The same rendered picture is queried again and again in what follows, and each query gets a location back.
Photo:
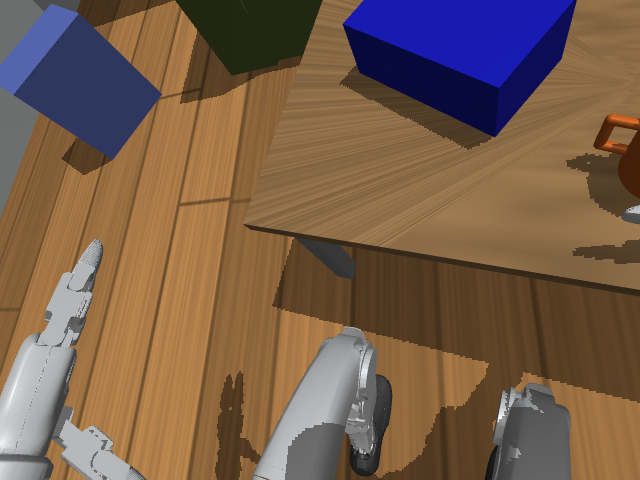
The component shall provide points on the left robot foot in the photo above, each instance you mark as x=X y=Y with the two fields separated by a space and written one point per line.
x=367 y=464

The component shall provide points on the left robot arm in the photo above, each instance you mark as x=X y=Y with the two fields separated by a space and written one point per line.
x=25 y=467

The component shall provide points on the sofa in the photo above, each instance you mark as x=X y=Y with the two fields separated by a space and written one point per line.
x=248 y=35

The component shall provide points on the right robot hand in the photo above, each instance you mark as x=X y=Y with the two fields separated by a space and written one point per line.
x=632 y=215

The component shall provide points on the left robot hand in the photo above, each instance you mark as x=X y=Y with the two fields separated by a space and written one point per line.
x=32 y=410

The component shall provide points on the coffee table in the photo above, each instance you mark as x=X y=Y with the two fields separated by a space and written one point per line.
x=356 y=163

